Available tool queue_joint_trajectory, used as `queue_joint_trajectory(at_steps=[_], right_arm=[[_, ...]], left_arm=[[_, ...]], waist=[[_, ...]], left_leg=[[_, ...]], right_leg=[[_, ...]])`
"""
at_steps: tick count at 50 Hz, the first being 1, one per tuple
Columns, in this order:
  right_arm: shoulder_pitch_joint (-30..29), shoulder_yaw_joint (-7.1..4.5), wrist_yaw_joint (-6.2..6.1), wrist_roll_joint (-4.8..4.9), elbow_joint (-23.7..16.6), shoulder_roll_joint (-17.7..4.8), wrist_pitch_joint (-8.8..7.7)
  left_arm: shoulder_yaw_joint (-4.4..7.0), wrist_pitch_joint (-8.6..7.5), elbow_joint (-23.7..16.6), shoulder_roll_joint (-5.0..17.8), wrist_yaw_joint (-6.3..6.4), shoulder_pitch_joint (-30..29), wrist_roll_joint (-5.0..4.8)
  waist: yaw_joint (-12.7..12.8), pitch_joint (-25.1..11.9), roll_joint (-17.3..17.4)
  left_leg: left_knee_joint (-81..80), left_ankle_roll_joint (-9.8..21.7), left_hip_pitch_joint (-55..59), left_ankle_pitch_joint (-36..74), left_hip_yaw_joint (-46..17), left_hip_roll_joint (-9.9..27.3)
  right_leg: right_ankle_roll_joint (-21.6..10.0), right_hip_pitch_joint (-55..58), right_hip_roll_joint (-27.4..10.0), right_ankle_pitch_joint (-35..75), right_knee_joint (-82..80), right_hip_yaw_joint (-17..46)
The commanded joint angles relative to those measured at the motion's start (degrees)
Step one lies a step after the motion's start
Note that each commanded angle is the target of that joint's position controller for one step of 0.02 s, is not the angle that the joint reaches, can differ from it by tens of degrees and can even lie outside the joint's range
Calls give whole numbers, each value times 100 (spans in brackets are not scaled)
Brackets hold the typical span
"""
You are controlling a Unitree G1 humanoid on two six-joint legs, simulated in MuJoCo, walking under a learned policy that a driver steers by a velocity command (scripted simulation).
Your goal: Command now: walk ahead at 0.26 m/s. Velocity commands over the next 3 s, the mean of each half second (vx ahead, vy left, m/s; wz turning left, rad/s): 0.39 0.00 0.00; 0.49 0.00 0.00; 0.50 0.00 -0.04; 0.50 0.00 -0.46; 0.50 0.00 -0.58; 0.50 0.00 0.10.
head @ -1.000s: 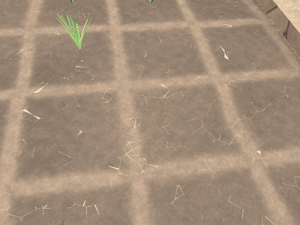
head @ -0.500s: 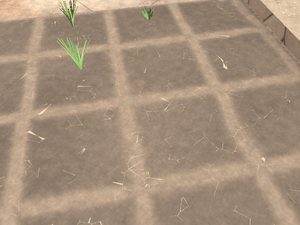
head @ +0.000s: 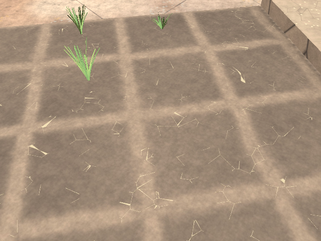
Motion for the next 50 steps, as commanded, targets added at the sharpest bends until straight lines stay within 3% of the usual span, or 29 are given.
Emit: queue_joint_trajectory(at_steps=[1, 4, 6, 7, 8, 9, 10, 11, 13, 15, 18, 22, 25, 28, 29, 30, 31, 32, 33, 34, 35, 37, 39, 41, 45, 50], right_arm=[[-625, -79, 79, -36, -611, -348, -202], [-442, -126, 167, 55, -716, -335, -345], [364, -152, 161, 114, -454, -186, -386], [898, -210, 130, 114, -257, -262, -392], [1531, -299, 75, 41, -132, -559, -434], [2242, -443, 51, 36, -52, -1201, -442], [2001, -418, 31, 42, -21, -1084, -356], [1373, -362, 57, 49, -265, -872, -370], [798, -290, 76, 91, -485, -657, -488], [946, -214, 54, 97, -408, -459, -574], [1448, -156, 40, 108, -219, -411, -613], [1562, -94, 6, 105, -213, -398, -610], [1640, -106, -25, 95, -177, -516, -619], [1424, -150, -36, 90, -191, -684, -646], [1359, -176, -37, 79, -196, -749, -636], [1237, -197, -26, 107, -222, -800, -612], [1241, -164, 8, 140, -326, -678, -610], [1922, -47, 100, 281, -442, 76, -586], [1564, -218, 109, 180, -431, -539, -559], [943, -263, 113, 127, -680, -615, -558], [585, -267, 129, 84, -775, -578, -589], [641, -269, 163, -24, -754, -351, -474], [705, -254, 208, -44, -754, -168, -355], [310, -271, 232, -42, -922, -219, -278], [-853, -263, 273, 5, -1344, -308, -248], [-1807, -184, 289, 87, -1659, -224, -283]], left_arm=[[228, -47, 16, 887, -2, 759, 72], [276, -167, -153, 907, -32, 358, 27], [297, -193, -282, 883, -44, -22, -57], [286, -219, -337, 799, -49, -72, -40], [206, -279, -455, 522, -79, -206, -2], [104, -342, -724, 130, -135, -292, -14], [221, -331, -786, 621, -185, -424, 163], [216, -351, -808, 563, -252, -550, 168], [186, -410, -696, 382, -335, -403, 109], [212, -352, -655, 425, -372, -342, 135], [200, -258, -859, 367, -365, -809, 98], [92, -241, -1331, 233, -362, -1961, 38], [46, -258, -1530, 265, -339, -2352, -17], [134, -307, -1453, 498, -240, -1774, -26], [207, -351, -1252, 627, -200, -1106, -40], [287, -402, -953, 726, -159, -195, -31], [407, -438, -750, 1060, -105, 656, 94], [537, -424, -762, 1608, -116, 993, 236], [529, -346, -755, 1422, -192, 656, -17], [444, -355, -876, 1124, -197, -89, -80], [351, -418, -940, 736, -222, -443, -70], [220, -535, -787, 339, -178, -418, -30], [198, -637, -656, 369, -151, -103, -18], [214, -677, -595, 549, -139, 130, -31], [174, -658, -556, 586, -141, 594, -57], [134, -657, -431, 595, -108, 1180, -51]], waist=[[285, 1161, -755], [-5, 940, -683], [-441, 771, -543], [-624, 669, -286], [-880, 530, 546], [-994, 237, 1829], [-734, 683, 1104], [-436, 1070, 506], [-112, 961, 238], [-35, 707, 285], [-82, 590, 394], [-256, 791, 464], [-294, 829, 559], [74, 451, 574], [350, 97, 565], [742, -335, 479], [1017, -842, 198], [590, -1600, -1077], [629, -1511, -519], [336, -413, -413], [223, 73, -74], [-169, 336, -37], [-285, 297, -112], [-302, 405, -196], [-57, 613, -223], [263, 590, -372]], left_leg=[[1082, 69, -1824, -256, 107, 229], [493, 89, -1183, -50, 184, 279], [-561, 94, 496, 737, 567, -45], [-860, 76, 1384, 737, 533, -172], [-1565, 170, 2112, -64, -654, 635], [-2744, 635, 2467, -1993, -3299, 2117], [-2848, 920, 1785, -2432, -3793, 2374], [-2802, 888, 1329, -2060, -3315, 2177], [-2863, 688, 1019, -322, -2203, 1671], [-2747, 586, 1176, 1333, -1411, 1356], [-2502, 591, 1419, 3283, -800, 1222], [-2571, 587, 1153, 3989, -429, 1065], [-2555, 601, 1241, 4524, -320, 1161], [-1715, 514, 1574, 6409, -138, 1273], [-941, 463, 1681, 6896, -82, 1256], [126, 395, 1425, 6634, 34, 1142], [1592, 348, 409, 5002, 126, 930], [3988, 123, -1578, 220, 346, -83], [4687, 220, -2265, -271, -331, -210], [4564, 269, -2668, 279, -325, 180], [4210, 276, -2507, 671, -304, 380], [3628, 181, -1803, 857, -319, 617], [3306, 79, -1614, 881, -219, 642], [2924, -22, -1934, 1139, -87, 721], [1743, -206, -2544, 1983, 170, 791], [396, -175, -2399, 2514, 479, 518]], right_leg=[[-1154, -218, -2026, -2675, -2021, 2815], [-918, -469, -1699, -1675, -1808, 2050], [-670, -1396, -1216, -1394, -1301, 1285], [-569, -1951, -966, -1338, -767, 1009], [-370, -2624, -507, -1119, 601, 405], [-153, -3533, 141, -1309, 2449, -388], [-234, -3759, -137, -1309, 3395, -20], [-275, -3853, -421, -664, 3713, 140], [-152, -3411, -664, 253, 3559, 162], [-10, -3210, -648, 608, 3434, -33], [105, -3436, -563, 808, 3244, -287], [158, -3173, -392, 1237, 1915, -593], [-2, -2629, -234, 1410, 1051, -751], [-341, -1620, 58, 1129, 712, -801], [-460, -987, 187, 1021, 597, -767], [-575, 55, 204, 1264, 164, -742], [-788, 1387, -629, 604, 42, 169], [-1633, 2911, -2492, 63, -304, 3141], [-1789, 2520, -2467, -893, -1210, 4251], [-1569, 1602, -2309, -1209, -1409, 3291], [-1389, 776, -2080, -615, -1632, 2666], [-1055, -200, -1622, 604, -1792, 1691], [-996, -374, -1460, 1402, -1825, 1229], [-977, -363, -1356, 1620, -1951, 913], [-836, -2, -1172, 2219, -2078, 544], [-672, 720, -1150, 3153, -1895, 280]])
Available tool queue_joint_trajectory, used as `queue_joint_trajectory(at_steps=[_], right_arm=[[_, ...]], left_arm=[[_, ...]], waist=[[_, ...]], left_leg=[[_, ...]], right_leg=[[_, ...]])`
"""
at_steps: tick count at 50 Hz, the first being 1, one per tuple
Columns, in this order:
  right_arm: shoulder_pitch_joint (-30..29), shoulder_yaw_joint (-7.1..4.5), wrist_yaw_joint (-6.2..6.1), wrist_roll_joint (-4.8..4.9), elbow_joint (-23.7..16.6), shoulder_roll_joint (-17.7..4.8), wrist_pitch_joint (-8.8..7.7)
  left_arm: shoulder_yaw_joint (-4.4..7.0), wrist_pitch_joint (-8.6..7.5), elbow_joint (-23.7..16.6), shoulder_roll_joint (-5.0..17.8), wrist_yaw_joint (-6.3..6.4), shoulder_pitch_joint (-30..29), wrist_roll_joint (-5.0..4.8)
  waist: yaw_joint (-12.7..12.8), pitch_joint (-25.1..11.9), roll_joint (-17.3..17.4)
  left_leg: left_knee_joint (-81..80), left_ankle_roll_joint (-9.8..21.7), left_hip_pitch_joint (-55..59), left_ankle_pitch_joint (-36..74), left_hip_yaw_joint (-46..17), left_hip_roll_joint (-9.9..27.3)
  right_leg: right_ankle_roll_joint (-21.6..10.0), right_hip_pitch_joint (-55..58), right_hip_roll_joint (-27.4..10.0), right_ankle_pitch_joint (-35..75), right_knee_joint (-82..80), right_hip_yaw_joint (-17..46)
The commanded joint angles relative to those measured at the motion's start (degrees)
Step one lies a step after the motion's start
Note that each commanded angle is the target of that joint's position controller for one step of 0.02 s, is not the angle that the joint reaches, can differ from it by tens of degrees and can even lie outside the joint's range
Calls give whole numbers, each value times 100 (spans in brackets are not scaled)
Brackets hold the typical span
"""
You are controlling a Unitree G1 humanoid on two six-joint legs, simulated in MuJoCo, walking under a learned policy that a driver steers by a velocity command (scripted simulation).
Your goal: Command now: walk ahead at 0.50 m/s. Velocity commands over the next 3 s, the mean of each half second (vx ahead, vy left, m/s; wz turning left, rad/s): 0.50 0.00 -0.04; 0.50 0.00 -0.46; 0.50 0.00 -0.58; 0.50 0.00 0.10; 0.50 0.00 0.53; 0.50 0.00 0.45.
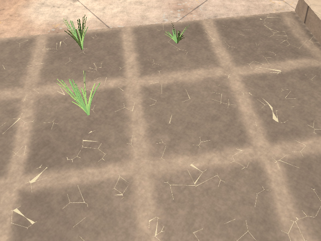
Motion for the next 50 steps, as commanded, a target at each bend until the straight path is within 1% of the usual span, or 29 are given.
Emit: queue_joint_trajectory(at_steps=[1, 3, 5, 6, 7, 8, 9, 10, 11, 12, 13, 15, 16, 18, 21, 25, 30, 33, 35, 36, 37, 38, 39, 40, 41, 43, 44, 47, 50], right_arm=[[-684, 15, 3, 33, -460, -177, -73], [-876, 2, -6, 29, -570, -238, -110], [-719, -33, -28, 30, -586, -312, -161], [-371, -74, -60, 26, -492, -385, -190], [293, -143, -104, 21, -280, -493, -230], [1273, -232, -159, -36, 40, -649, -288], [2298, -373, -225, -190, 231, -1139, -322], [2415, -480, -182, -195, 266, -1540, -274], [1932, -426, -130, 13, 205, -1207, -202], [1321, -324, -111, 63, 108, -888, -216], [1057, -249, -93, 37, 100, -597, -262], [1084, -138, -144, 55, 253, -268, -336], [1254, -123, -159, 60, 336, -264, -381], [1524, -147, -179, 88, 449, -450, -446], [1799, -161, -191, 49, 490, -583, -468], [2045, -109, -208, 50, 510, -513, -485], [2463, -104, -306, 21, 646, -573, -473], [2351, -146, -385, 4, 636, -759, -422], [2232, -197, -404, -20, 584, -922, -334], [2148, -211, -389, 13, 505, -976, -293], [2047, -179, -349, 48, 260, -858, -307], [2158, -147, -220, 173, -100, -476, -366], [1551, -199, -185, 70, -238, -839, -423], [1179, -173, -155, 113, -392, -763, -497], [1210, -173, -170, 111, -362, -731, -521], [1306, -158, -171, -86, -388, -609, -311], [1328, -159, -152, -130, -424, -578, -202], [918, -150, -104, -142, -652, -561, -36], [122, -148, -88, -113, -974, -639, 3]], left_arm=[[91, -49, -105, 706, 48, 461, 19], [95, -25, -49, 739, 79, 564, 67], [114, -13, -48, 814, 109, 428, 95], [133, -10, -59, 879, 120, 332, 98], [147, 4, -61, 933, 116, 260, 97], [142, 19, -103, 934, 106, 122, 51], [80, 4, -316, 745, 84, 75, -9], [20, 26, -344, 228, 12, 818, -222], [172, 63, -344, 806, 40, 280, -60], [190, 31, -546, 773, 13, -252, -31], [185, 15, -587, 678, 1, -465, -17], [182, 156, -556, 481, -57, -358, 124], [182, 220, -554, 402, -92, -330, 144], [188, 308, -649, 373, -142, -528, 167], [185, 386, -898, 439, -182, -1236, 121], [124, 361, -1204, 394, -212, -2057, 55], [65, 326, -1525, 375, -238, -2777, 80], [132, 303, -1549, 484, -218, -2544, 108], [251, 276, -1301, 673, -182, -1639, 122], [356, 239, -1059, 853, -162, -832, 175], [530, 230, -942, 1367, -99, -49, 254], [642, 314, -1063, 1789, -88, -263, 144], [617, 389, -1068, 1703, -90, -420, 20], [551, 392, -1095, 1459, -57, -755, 5], [479, 368, -1091, 1157, -55, -968, 10], [396, 276, -1122, 950, -3, -1187, -43], [389, 217, -1115, 977, -1, -1108, -69], [440, 146, -1090, 1241, -5, -788, -85], [441, 181, -1093, 1265, -15, -383, -83]], waist=[[70, 349, -536], [89, 381, -559], [-95, 302, -599], [-265, 121, -653], [-542, -210, -651], [-970, -695, -530], [-1285, -1425, -29], [-885, -2015, 1240], [-818, -1498, 176], [-626, -678, 98], [-472, -308, -118], [-162, -128, 24], [-114, -132, 71], [-53, -47, 89], [-171, 187, 104], [-350, 333, 153], [-557, 440, 160], [-345, 202, 285], [31, -343, 393], [396, -759, 289], [715, -1351, -253], [279, -1793, -1687], [314, -1443, -568], [184, -800, -337], [-80, -332, 118], [-413, -209, 43], [-455, -239, -58], [-412, -153, -223], [-136, -15, -376]], left_leg=[[-563, 50, 29, 200, 331, -274], [-791, 169, -23, -67, 349, -344], [-1055, 352, 384, -516, 388, -500], [-1164, 457, 897, -754, 454, -677], [-1383, 579, 1638, -814, 506, -860], [-1716, 740, 2923, -484, 403, -787], [-1713, 1051, 4445, -874, -958, 478], [-2360, 1958, 5743, -1002, -3805, 1969], [-2649, 1744, 5204, -1505, -3728, 1610], [-2820, 1537, 4335, -1324, -2800, 1413], [-3023, 1367, 3684, -707, -2239, 1161], [-3223, 1061, 2965, -93, -1425, 730], [-3271, 1038, 2865, 157, -1269, 665], [-3382, 1060, 2806, 495, -1003, 579], [-3629, 960, 2890, 456, -572, 534], [-3688, 729, 3112, 901, 19, 413], [-3443, 655, 3964, 1759, 484, 660], [-2568, 585, 4448, 3827, 769, 793], [-1096, 540, 4495, 4822, 933, 809], [117, 429, 3950, 4179, 1045, 719], [1954, 274, 2650, 2090, 1107, 510], [4092, -38, 238, -2791, 659, -963], [4201, 64, -485, -2411, -364, -600], [3877, 78, -639, -1896, -387, -337], [3291, 47, -335, -1632, -367, -140], [2635, -122, 316, -1584, -397, 33], [2442, -202, 430, -1603, -362, 30], [1820, -407, 193, -1220, -191, 30], [1059, -516, -275, -557, -138, -1]], right_leg=[[-471, -37, -1559, 2788, -279, 765], [-534, 397, -1718, 3189, -80, 780], [-489, 609, -1816, 4145, 322, 694], [-425, 626, -1812, 4933, 734, 630], [-357, 606, -1744, 5416, 1472, 561], [-243, 76, -1557, 4955, 2565, 388], [-137, -1163, -1264, 2915, 4258, 186], [90, -3203, -128, -1627, 6329, 94], [-17, -3723, -446, -1355, 6639, 833], [-23, -3868, -681, -787, 6409, 831], [-2, -3678, -855, -460, 6113, 809], [113, -3160, -1044, -273, 5612, 769], [170, -3048, -1042, -242, 5482, 717], [274, -3230, -1083, -92, 5253, 591], [362, -3807, -1155, 512, 4761, 572], [341, -3885, -1023, 1289, 3583, 439], [92, -3792, -860, 1276, 2563, -19], [-215, -3264, -506, 551, 2301, -320], [-492, -2294, -103, 97, 2111, -482], [-686, -1172, -63, 288, 1681, -287], [-1080, 207, -1190, -96, 1533, 1215], [-2038, 1623, -2648, 91, 686, 4586], [-1902, 1391, -2485, 166, 462, 4302], [-1708, 720, -2376, 476, 385, 3542], [-1440, -60, -2131, 1173, 241, 3029], [-1151, -857, -1615, 1890, 139, 2301], [-1136, -974, -1510, 2136, 119, 2183], [-1060, -1121, -1273, 2329, 1, 1979], [-823, -882, -1170, 2325, -34, 2070]])
Over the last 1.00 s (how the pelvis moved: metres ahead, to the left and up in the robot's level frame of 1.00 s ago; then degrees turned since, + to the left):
0.46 0.02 0.01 0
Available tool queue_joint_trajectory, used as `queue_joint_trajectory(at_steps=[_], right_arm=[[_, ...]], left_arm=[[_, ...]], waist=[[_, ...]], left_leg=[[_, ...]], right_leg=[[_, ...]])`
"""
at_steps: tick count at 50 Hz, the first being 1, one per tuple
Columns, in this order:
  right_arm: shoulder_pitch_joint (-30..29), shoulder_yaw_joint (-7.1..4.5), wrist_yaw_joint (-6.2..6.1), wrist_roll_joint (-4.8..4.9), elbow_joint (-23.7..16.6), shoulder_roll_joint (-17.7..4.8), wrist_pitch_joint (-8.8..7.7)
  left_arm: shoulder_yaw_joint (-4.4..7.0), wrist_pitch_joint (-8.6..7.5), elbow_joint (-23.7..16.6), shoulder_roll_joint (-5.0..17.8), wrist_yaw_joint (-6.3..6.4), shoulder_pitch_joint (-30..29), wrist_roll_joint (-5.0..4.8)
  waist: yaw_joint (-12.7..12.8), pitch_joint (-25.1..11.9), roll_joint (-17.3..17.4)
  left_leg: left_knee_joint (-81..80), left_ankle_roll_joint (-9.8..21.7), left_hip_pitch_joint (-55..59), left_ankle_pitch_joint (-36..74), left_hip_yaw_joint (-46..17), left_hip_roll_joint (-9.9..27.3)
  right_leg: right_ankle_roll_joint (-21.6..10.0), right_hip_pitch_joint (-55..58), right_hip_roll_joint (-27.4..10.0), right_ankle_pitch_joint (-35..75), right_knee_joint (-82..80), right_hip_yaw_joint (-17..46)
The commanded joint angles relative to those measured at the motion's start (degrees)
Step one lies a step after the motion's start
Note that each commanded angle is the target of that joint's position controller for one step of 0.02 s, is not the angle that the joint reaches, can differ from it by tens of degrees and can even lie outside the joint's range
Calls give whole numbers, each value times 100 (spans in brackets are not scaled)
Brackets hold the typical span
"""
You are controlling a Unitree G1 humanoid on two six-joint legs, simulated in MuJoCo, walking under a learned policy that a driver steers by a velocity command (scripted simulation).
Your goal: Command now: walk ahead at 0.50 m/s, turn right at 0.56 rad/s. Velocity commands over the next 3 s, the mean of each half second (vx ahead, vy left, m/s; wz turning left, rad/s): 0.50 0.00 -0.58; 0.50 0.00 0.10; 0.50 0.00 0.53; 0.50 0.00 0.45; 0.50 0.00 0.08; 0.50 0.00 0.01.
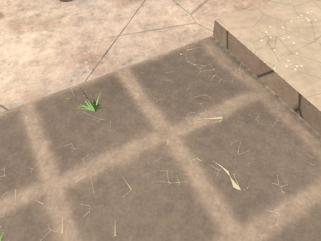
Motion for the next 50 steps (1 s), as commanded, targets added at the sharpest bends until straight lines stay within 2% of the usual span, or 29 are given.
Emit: queue_joint_trajectory(at_steps=[1, 6, 9, 11, 12, 13, 14, 15, 16, 17, 18, 19, 20, 22, 25, 28, 31, 34, 36, 37, 38, 39, 40, 41, 42, 43, 44, 46, 50], right_arm=[[-284, -68, 21, 13, -435, -404, 47], [-1130, 12, 68, 52, -817, -418, 10], [-1479, 61, 84, 97, -1051, -467, -67], [-1165, 45, 66, 123, -1053, -593, -126], [-685, 6, 26, 138, -933, -701, -157], [14, -67, -36, 146, -724, -867, -201], [847, -139, -118, 96, -563, -1058, -279], [1750, -230, -228, -41, -554, -1512, -285], [1382, -312, -196, -82, -601, -1837, -197], [959, -239, -160, 27, -697, -1224, -124], [610, -112, -143, 78, -746, -739, -119], [503, -61, -123, 55, -698, -584, -134], [594, -49, -136, 63, -616, -576, -166], [790, -58, -105, 127, -465, -605, -277], [990, -101, -60, 182, -355, -682, -392], [1359, -73, -3, 134, -127, -636, -416], [1403, -75, 38, 227, 3, -710, -377], [1795, -118, 42, 216, 176, -913, -317], [1886, -161, 25, 181, 260, -1063, -262], [1881, -171, 12, 177, 290, -1104, -233], [1841, -163, 6, 214, 319, -1086, -204], [1876, -107, 10, 257, 291, -904, -206], [1858, 30, 33, 351, -56, -417, -232], [2235, 9, -10, 353, -115, -344, -178], [1939, -122, -51, 246, 9, -753, -76], [1732, -114, -8, 250, -12, -626, -70], [1656, -113, 25, 239, 25, -529, -42], [1731, -142, 105, 109, 92, -456, 97], [1193, -157, 216, 86, -126, -314, 221]], left_arm=[[156, -63, -309, 811, 14, 382, -10], [150, -26, -341, 852, 66, 851, 39], [161, -12, -386, 926, 114, 965, 99], [186, -18, -482, 1031, 155, 734, 111], [200, -32, -564, 1105, 146, 478, 113], [210, -63, -606, 1163, 99, 359, 101], [197, -116, -662, 1114, 32, 236, 38], [61, -163, -879, 605, 3, 364, -9], [31, -107, -1001, 398, 22, 1158, -154], [68, 9, -785, 844, 77, 934, 87], [79, 42, -819, 845, 9, 456, 140], [61, 65, -871, 725, -40, 251, 141], [59, 120, -904, 671, -96, 152, 197], [38, 245, -964, 586, -191, 142, 219], [4, 315, -1206, 514, -287, -344, 221], [-86, 255, -1377, 343, -313, -851, 232], [-210, 187, -1560, 242, -358, -1499, 265], [-270, 125, -1695, 261, -341, -2013, 231], [-251, 63, -1721, 382, -270, -1999, 209], [-227, 20, -1662, 450, -227, -1771, 222], [-181, -48, -1471, 529, -171, -1184, 265], [-83, -128, -1194, 785, -90, -324, 374], [48, -167, -1149, 1353, 20, 529, 515], [151, -79, -1142, 1701, 54, 535, 370], [53, -43, -1158, 1231, 42, 197, 246], [-64, -72, -1175, 812, 27, -224, 195], [-122, -108, -1172, 569, 9, -470, 179], [-161, -187, -1110, 410, 43, -600, 142], [-90, -350, -905, 519, 62, -320, 94]], waist=[[47, -19, -413], [351, -14, -527], [423, 27, -606], [183, -21, -684], [-74, -173, -708], [-357, -539, -610], [-791, -1044, -354], [-991, -1982, 390], [-363, -2323, 1746], [-258, -1484, 597], [-269, -715, 29], [-202, -375, -93], [-170, -234, 140], [-86, -216, 410], [-92, -180, 371], [-193, -53, 288], [-219, 41, 343], [-415, 64, 331], [-367, 30, 378], [-244, -67, 409], [63, -341, 275], [378, -944, 13], [647, -1854, -925], [442, -2120, -1633], [354, -1405, -865], [149, -675, -762], [5, -386, -732], [-226, -168, -876], [-301, -77, -660]], left_leg=[[-583, -122, -351, 652, 243, -165], [-1465, -55, -586, 1011, 209, -411], [-2024, 75, -408, 885, 205, -593], [-2498, 220, 352, 692, 139, -706], [-2717, 326, 1183, 462, 182, -859], [-2890, 434, 2154, 414, 260, -1005], [-3132, 618, 3478, 570, -43, -610], [-3133, 858, 4817, -299, -1506, 920], [-3925, 1546, 5489, -481, -4171, 2015], [-4005, 1492, 4661, -1348, -3958, 1768], [-4149, 1352, 3812, -1221, -2902, 1426], [-4314, 1230, 3309, -560, -2128, 1143], [-4420, 1138, 3031, -51, -1566, 941], [-4564, 1079, 2792, 762, -907, 774], [-4767, 1167, 2953, 1334, -326, 822], [-4891, 1246, 2971, 1618, 24, 628], [-4906, 1188, 2845, 1839, 350, 335], [-4700, 1201, 3107, 2294, 143, 478], [-4374, 1170, 3405, 2672, -48, 617], [-4061, 1125, 3485, 2994, -101, 623], [-3341, 1026, 3398, 3358, 36, 454], [-2267, 910, 2839, 2829, 227, 145], [-450, 697, 1401, 612, 550, -345], [706, 672, 215, -1987, 408, -953], [1111, 742, -55, -1664, -54, -613], [988, 736, -94, -1196, -81, -425], [781, 691, 73, -887, -39, -299], [710, 558, 333, -553, 24, -214], [686, 423, -150, 132, 74, -147]], right_leg=[[-480, 157, -1467, 2073, -608, 1402], [-413, 886, -1486, 2464, -304, 1646], [-427, 1190, -1594, 2852, -21, 1864], [-256, 1049, -1623, 3166, 229, 1956], [-103, 762, -1531, 3716, 563, 1884], [23, 585, -1347, 4174, 1267, 1815], [152, -4, -1015, 3627, 2405, 1604], [231, -804, -641, 1198, 4041, 1104], [362, -2380, 81, -2333, 5277, 594], [325, -2818, -550, -1773, 5687, 573], [367, -2762, -735, -1206, 5490, 478], [416, -2648, -897, -954, 5264, 416], [457, -2547, -1028, -877, 5091, 365], [509, -2415, -1097, -770, 5008, 253], [566, -2924, -1217, -358, 4869, 198], [629, -3108, -1106, 125, 4009, 313], [684, -2603, -1160, 659, 2579, -290], [691, -2176, -1097, 531, 1869, -545], [612, -1951, -1005, 141, 1548, -535], [557, -1599, -907, -52, 1326, -532], [462, -770, -794, 90, 841, -550], [312, 581, -1075, 168, 738, -257], [-50, 2211, -2777, -444, 551, 1595], [-438, 2415, -3660, -486, -80, 3272], [-359, 1776, -3341, -787, -95, 2752], [-206, 1064, -3017, -584, -312, 1943], [-32, 589, -2739, -331, -557, 1362], [128, 103, -2434, 264, -791, 624], [25, 181, -2427, 1111, -997, -108]])
Over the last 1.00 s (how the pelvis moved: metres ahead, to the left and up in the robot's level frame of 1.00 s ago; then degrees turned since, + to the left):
0.54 -0.04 0.00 -19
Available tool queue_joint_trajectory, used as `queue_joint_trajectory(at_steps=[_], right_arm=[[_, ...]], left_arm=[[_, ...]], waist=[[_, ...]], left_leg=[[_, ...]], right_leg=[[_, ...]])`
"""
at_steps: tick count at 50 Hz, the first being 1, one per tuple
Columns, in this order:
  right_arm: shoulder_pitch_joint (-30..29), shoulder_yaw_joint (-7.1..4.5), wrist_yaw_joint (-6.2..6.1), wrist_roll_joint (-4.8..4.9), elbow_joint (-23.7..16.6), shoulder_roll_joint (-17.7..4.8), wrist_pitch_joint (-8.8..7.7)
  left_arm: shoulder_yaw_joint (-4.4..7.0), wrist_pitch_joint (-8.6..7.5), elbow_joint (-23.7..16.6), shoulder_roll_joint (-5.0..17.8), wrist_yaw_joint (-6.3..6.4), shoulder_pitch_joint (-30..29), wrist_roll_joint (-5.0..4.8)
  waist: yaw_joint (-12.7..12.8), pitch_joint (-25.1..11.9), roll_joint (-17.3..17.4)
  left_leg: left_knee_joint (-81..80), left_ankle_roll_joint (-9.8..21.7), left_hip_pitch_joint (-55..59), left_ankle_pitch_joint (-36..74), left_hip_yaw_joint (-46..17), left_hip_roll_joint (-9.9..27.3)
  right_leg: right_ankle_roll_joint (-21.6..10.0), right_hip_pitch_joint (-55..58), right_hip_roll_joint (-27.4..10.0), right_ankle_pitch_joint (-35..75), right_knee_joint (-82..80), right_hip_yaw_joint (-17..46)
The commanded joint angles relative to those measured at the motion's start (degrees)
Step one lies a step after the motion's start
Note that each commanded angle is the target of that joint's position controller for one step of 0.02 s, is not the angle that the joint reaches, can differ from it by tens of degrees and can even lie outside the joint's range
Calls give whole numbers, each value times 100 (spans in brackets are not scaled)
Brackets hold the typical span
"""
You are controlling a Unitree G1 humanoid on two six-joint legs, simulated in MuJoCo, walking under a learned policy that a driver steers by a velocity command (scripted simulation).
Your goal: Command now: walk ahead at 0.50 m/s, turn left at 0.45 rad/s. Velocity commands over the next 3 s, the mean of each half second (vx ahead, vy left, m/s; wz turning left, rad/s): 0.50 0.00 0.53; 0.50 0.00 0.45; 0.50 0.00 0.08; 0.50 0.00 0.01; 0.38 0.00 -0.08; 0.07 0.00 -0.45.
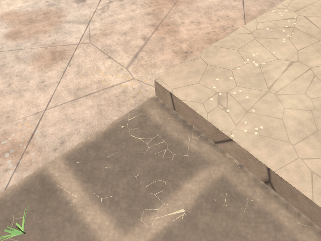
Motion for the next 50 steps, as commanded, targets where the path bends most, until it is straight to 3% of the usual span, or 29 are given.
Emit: queue_joint_trajectory(at_steps=[1, 6, 9, 11, 13, 14, 15, 16, 17, 18, 19, 20, 21, 23, 26, 31, 36, 39, 41, 42, 43, 44, 45, 46, 47, 50], right_arm=[[-65, -34, 83, -44, -359, -77, 47], [-1068, 68, 190, -52, -720, 18, 31], [-1557, 104, 248, -83, -945, -23, 24], [-1655, 93, 245, -102, -1031, -82, 23], [-1387, 41, 187, -113, -1005, -181, 29], [-946, -15, 145, -110, -901, -275, 5], [-185, -98, 82, -133, -677, -395, -57], [725, -264, -16, -199, -409, -828, -93], [501, -432, -80, -149, -501, -1587, -80], [770, -454, -94, 41, -602, -1595, -13], [491, -403, -148, 61, -501, -1402, 8], [239, -309, -171, 100, -484, -1042, -13], [-13, -244, -186, 108, -504, -835, -51], [-224, -153, -179, 150, -565, -623, -144], [16, -196, -146, 149, -505, -812, -262], [592, -208, -160, 151, -421, -841, -254], [1023, -225, -218, 83, -388, -920, -232], [859, -211, -275, 60, -423, -952, -248], [668, -197, -267, 62, -412, -997, -292], [659, -162, -235, 86, -376, -918, -320], [743, -40, -215, 106, -535, -518, -359], [1580, -5, -201, 234, -577, -236, -338], [1314, -36, -253, 16, -398, -648, -268], [801, -42, -200, -2, -458, -659, -261], [516, -7, -162, 2, -519, -568, -266], [473, 40, -65, -79, -513, -453, -145]], left_arm=[[156, -165, -179, 587, 34, 107, -33], [180, -145, 5, 653, 40, 322, -7], [230, -101, 142, 822, 73, 584, -4], [253, -31, 214, 917, 95, 683, 6], [292, 48, 246, 1105, 122, 671, 17], [318, 114, 251, 1208, 126, 655, 25], [330, 173, 219, 1272, 119, 599, 3], [290, 178, 78, 1149, 102, 573, 10], [134, 138, -353, 374, -14, 794, -26], [208, 69, -561, 851, -38, 46, 13], [183, 3, -691, 795, -58, -333, -56], [145, -57, -629, 749, -41, -246, -64], [156, -24, -557, 742, -25, -168, -4], [154, 191, -514, 713, -47, 98, 145], [124, 362, -629, 572, -100, -116, 161], [90, 369, -1006, 571, -123, -1282, 123], [30, 271, -1311, 588, -165, -2055, 58], [42, 191, -1295, 682, -164, -1774, 41], [137, 135, -1001, 856, -87, -844, 54], [207, 65, -813, 1011, -24, -129, 97], [280, 26, -781, 1395, 64, 795, 215], [422, 97, -642, 1934, 43, 803, 225], [335, 159, -696, 1367, -16, 397, 65], [239, 161, -753, 956, -42, -9, 13], [186, 141, -709, 759, -63, -177, 45], [143, 8, -453, 684, -62, 11, -7]], waist=[[-71, 134, -713], [101, 391, -706], [234, 507, -665], [233, 481, -655], [73, 198, -796], [-131, -94, -815], [-483, -551, -681], [-866, -1129, -189], [-360, -1484, 1201], [-768, -1797, 391], [-610, -963, 100], [-357, -438, -215], [-110, -186, -338], [171, -255, -231], [186, -191, -198], [-242, 96, 44], [-543, 113, 120], [-347, 89, 240], [90, -225, 200], [452, -627, -69], [760, -1471, -673], [248, -1768, -2150], [155, -1020, -1002], [130, -380, -471], [88, -136, -332], [-56, -117, -864]], left_leg=[[51, -100, -851, 597, -129, 238], [-1464, -85, -757, 1486, 193, 174], [-2163, 126, -568, 1304, 519, 83], [-2457, 318, -375, 886, 725, -91], [-2571, 557, 184, 234, 973, -481], [-2665, 700, 677, -75, 1021, -716], [-3070, 859, 1657, 26, 958, -925], [-3401, 1119, 3142, -295, 17, -388], [-3792, 1931, 4849, -254, -3056, 1373], [-4558, 2153, 4966, -50, -4371, 1613], [-4587, 1982, 4431, 424, -3348, 1513], [-4626, 1742, 3583, 1151, -2716, 1272], [-4673, 1517, 2987, 1738, -2215, 934], [-4797, 1409, 2380, 2400, -1692, 594], [-4960, 1392, 2120, 2441, -1471, 346], [-5017, 1145, 2487, 1969, -1632, 199], [-4557, 1079, 3068, 2605, -1905, 283], [-4322, 850, 3027, 2952, -1988, 415], [-3552, 633, 2833, 3963, -1860, 276], [-2504, 502, 2574, 3873, -1542, -62], [-848, 375, 1866, 2226, -1175, -375], [532, 167, 237, -1513, -664, -1347], [970, 231, -311, -1280, -894, -888], [868, 214, -290, -772, -873, -714], [619, 186, -205, -505, -815, -551], [168, 48, 127, -345, -614, -387]], right_leg=[[-544, 344, -1546, 1288, -1131, 804], [-492, 432, -1423, 1609, -1105, 33], [-432, 834, -1582, 2034, -978, -211], [-357, 1196, -1633, 2916, -617, -400], [-282, 1480, -1642, 4778, 236, -584], [-275, 1528, -1636, 5373, 1034, -630], [-193, 1211, -1564, 5046, 2214, -704], [1, 69, -1392, 3427, 3869, -727], [379, -2607, -264, -1850, 5928, -459], [403, -3328, 40, -1883, 6514, 870], [326, -3705, -334, -1234, 6349, 1054], [296, -3404, -553, -797, 5741, 1020], [315, -3020, -678, -712, 5326, 1042], [438, -2391, -714, -720, 4911, 1057], [577, -2479, -659, -407, 4329, 912], [680, -3062, -553, 677, 2938, 921], [600, -3016, -245, 889, 1964, 923], [360, -2153, -120, 687, 1374, 914], [130, -778, 168, 336, 1027, 741], [-40, 227, -19, 395, 747, 869], [-358, 1450, -1355, -673, 605, 2361], [-1083, 2284, -2475, -937, -250, 5162], [-1047, 1653, -2323, -1591, -377, 5231], [-951, 946, -2049, -1364, -423, 4256], [-827, 538, -1749, -647, -511, 3519], [-676, 156, -1256, 846, -677, 2409]])
Over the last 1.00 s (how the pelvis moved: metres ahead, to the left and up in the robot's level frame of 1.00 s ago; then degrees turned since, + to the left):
0.50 -0.08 0.00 -11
